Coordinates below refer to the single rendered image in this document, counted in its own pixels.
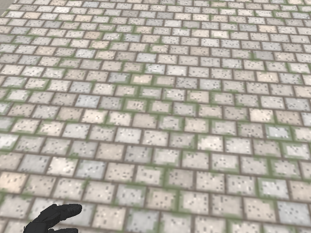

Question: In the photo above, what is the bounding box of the robot left hand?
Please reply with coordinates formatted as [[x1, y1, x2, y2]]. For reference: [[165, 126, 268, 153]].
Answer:
[[23, 204, 83, 233]]

